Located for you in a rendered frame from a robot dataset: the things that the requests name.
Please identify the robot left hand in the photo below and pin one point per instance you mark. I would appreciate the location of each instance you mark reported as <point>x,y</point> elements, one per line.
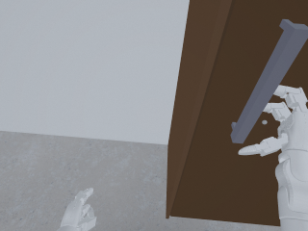
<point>74,214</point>

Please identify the robot right hand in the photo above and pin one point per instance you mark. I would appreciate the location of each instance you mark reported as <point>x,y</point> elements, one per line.
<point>294,123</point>

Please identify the right robot forearm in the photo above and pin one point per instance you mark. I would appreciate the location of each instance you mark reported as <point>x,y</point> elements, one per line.
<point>292,195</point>

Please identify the handle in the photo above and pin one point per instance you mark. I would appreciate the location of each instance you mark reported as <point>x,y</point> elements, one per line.
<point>287,48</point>

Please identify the wardrobe door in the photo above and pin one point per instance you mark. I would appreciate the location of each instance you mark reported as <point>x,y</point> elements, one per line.
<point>216,182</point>

